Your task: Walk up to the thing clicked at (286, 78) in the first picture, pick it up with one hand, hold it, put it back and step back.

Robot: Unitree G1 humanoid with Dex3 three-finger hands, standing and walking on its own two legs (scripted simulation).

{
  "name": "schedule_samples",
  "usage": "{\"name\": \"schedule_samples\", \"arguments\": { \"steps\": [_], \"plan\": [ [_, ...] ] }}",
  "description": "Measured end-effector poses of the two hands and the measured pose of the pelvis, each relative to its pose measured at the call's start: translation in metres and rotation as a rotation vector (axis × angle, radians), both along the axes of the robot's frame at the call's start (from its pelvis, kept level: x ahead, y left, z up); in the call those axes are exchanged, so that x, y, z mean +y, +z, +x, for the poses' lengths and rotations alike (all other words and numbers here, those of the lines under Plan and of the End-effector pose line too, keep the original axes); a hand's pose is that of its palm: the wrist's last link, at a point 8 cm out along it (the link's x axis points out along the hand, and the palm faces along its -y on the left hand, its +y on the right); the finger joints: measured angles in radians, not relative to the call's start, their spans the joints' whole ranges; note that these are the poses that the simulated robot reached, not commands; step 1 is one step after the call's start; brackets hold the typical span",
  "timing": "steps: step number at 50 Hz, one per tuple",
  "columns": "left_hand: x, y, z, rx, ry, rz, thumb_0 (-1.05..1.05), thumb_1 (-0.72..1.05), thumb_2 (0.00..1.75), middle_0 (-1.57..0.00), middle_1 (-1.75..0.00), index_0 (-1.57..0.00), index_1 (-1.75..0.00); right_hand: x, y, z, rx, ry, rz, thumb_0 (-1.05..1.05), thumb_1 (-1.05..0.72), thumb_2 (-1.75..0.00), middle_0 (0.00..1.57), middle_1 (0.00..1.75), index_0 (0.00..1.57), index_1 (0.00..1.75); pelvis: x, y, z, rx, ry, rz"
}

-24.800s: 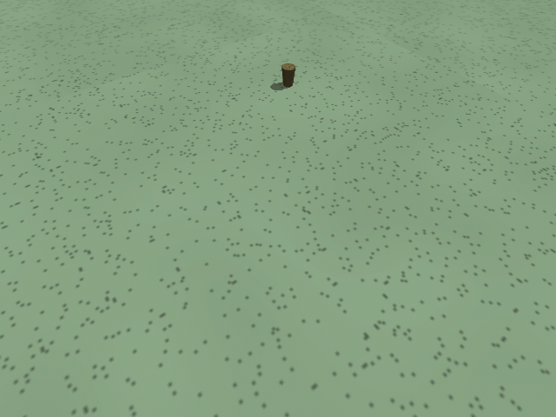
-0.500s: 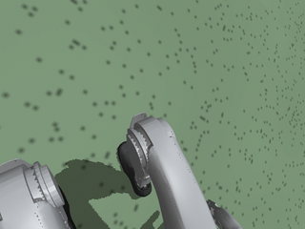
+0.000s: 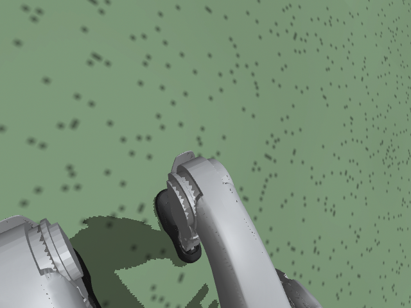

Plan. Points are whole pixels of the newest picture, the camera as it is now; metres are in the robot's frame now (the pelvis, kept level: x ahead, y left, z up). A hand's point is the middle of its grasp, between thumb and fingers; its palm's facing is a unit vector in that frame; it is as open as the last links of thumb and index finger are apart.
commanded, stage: close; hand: left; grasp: from the side
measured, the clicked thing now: out of the picture +0.54 +0.28 -0.26
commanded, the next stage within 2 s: none
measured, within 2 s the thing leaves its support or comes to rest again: neither
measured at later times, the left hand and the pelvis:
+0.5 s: hand out of the picture +0.53 +0.31 -0.20, palm faces -0.44 -0.10 -0.89, open 12.4 cm; pelvis +0.00 +0.00 +0.00, yaw +0 degrees
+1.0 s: hand out of the picture +0.53 +0.31 -0.20, palm faces -0.44 -0.10 -0.89, open 11.3 cm; pelvis +0.00 +0.00 +0.00, yaw +0 degrees
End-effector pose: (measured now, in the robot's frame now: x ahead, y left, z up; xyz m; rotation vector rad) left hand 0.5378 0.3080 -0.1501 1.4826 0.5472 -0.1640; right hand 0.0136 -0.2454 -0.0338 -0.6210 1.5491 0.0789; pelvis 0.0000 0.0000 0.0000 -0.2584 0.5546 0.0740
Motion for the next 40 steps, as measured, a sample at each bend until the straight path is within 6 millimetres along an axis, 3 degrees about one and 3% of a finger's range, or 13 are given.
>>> {"name": "schedule_samples", "arguments": {
  "steps": [40],
  "plan": [
    [-0.0001, 0.0035, -0.0022, 0.017, 0.002, -0.004, -0.01, -0.36, 1.05, -0.23, -1.28, -0.28, -1.23, -0.0074, 0.0017, 0.0024, 0.001, 0.02, -0.015, 0.0, -0.9, -0.9, 0.2, 0.3, 0.2, 0.3, -0.0028, 0.0026, -0.0027, -0.012, 0.003, 0.005]
  ]
}}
